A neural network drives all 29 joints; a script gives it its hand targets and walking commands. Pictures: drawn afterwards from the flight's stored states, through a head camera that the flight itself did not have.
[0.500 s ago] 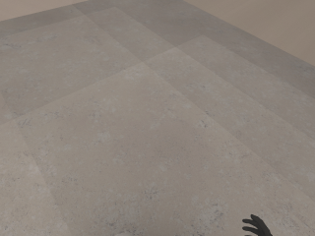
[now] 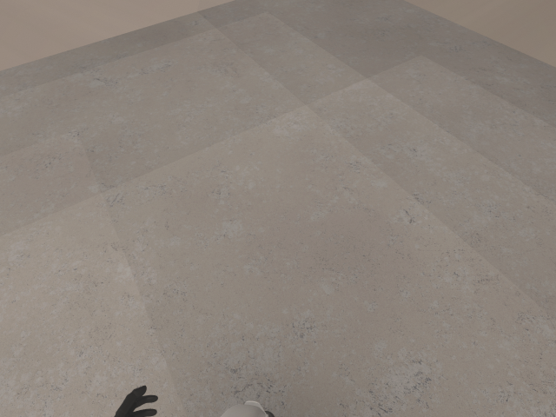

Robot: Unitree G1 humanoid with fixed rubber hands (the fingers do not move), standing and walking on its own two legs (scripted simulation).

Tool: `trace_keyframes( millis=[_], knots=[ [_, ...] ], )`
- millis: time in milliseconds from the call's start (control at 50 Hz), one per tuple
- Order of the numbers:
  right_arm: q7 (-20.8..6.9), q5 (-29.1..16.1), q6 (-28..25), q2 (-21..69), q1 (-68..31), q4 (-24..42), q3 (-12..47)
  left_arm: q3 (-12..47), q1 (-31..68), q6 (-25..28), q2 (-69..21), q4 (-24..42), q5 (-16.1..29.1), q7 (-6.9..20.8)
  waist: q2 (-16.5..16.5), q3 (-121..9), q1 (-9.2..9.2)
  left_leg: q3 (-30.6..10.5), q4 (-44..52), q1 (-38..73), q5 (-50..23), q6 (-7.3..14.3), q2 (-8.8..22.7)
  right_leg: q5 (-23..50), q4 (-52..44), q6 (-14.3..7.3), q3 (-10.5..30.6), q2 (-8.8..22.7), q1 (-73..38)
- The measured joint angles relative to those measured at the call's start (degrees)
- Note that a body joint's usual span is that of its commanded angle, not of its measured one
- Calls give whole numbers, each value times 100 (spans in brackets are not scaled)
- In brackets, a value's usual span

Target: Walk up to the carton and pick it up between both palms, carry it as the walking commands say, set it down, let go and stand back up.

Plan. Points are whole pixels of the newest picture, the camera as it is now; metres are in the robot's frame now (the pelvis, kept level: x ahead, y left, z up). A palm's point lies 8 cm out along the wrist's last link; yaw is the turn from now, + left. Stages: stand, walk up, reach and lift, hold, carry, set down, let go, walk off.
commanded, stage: walk up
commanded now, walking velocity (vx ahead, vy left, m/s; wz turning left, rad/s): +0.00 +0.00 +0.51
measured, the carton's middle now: out of the picture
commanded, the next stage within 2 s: none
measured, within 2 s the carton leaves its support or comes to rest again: neither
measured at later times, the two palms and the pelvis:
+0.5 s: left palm out of the picture -0.06 +0.28 -0.13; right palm (413, 383) +0.18 -0.18 -0.10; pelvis -0.02 +0.02 +0.00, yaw +18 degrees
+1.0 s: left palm out of the picture -0.08 +0.21 -0.09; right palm (460, 402) +0.16 -0.25 -0.13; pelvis -0.02 -0.05 +0.01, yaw +33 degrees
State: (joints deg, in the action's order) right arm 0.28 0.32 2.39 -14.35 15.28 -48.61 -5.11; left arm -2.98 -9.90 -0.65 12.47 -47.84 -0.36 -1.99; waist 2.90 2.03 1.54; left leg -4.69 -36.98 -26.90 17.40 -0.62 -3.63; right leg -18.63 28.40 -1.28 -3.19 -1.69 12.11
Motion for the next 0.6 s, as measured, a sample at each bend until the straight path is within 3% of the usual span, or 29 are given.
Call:
trace_keyframes(
  millis=[40, 80, 160, 280, 360, 400, 440, 500, 600],
  knots=[
    [-17, 92, 10, 26, 22, -3, -15, -6, -135, -30, 10, -67, -83, -2, -48, 11, 45, 181, -1034, -316, 521, -93, 6, 4, -44, -139, -191, 117, -147],
    [-73, 178, 42, 20, 46, 20, -72, -29, -256, 6, -20, -78, -105, -28, -67, 12, 22, 236, -1848, -521, 516, -162, 94, 44, -183, -164, -371, 201, -313],
    [-162, 190, 158, -72, -39, 43, -132, 31, -458, 64, -135, -20, -123, -51, -38, 20, -42, 218, -2354, -590, 94, -307, 383, 75, -295, -139, -657, 295, -451],
    [-258, 198, 261, 63, -304, 142, -89, 142, -591, 83, -102, 93, -238, -23, -186, 27, -113, 478, -1519, -126, 79, -445, 700, -51, -130, -120, -1119, 477, -365],
    [-276, 176, 194, 180, -585, 284, -21, 110, -632, 70, 26, 95, -274, 20, -329, 138, -211, 704, -534, 458, 552, -306, 690, -282, 297, -25, -1381, 653, -191],
    [-255, 164, 109, 192, -691, 363, -4, 44, -719, 41, 121, 88, -257, 58, -408, 128, -248, 806, 168, 797, 26, -141, 603, -500, 719, 65, -1465, 800, -12],
    [-183, 132, -36, 216, -829, 401, 54, -66, -741, -47, 214, 61, -249, 96, -557, 194, -299, 860, 137, 750, -161, 86, 469, -756, 1573, 159, -1078, 919, 428],
    [-53, 25, -173, 162, -772, 399, 108, -101, -628, -204, 198, 188, -188, 107, -418, 267, -241, 679, 357, 833, -165, 228, 473, -1230, 2715, 326, -500, 699, 1032],
    [26, 80, -112, 211, -473, 212, 137, -138, -281, -229, 153, 312, -147, 152, -384, 252, -131, 441, 1003, 1032, -609, 199, 401, -555, 2774, 460, -30, 669, 1476]
  ],
)
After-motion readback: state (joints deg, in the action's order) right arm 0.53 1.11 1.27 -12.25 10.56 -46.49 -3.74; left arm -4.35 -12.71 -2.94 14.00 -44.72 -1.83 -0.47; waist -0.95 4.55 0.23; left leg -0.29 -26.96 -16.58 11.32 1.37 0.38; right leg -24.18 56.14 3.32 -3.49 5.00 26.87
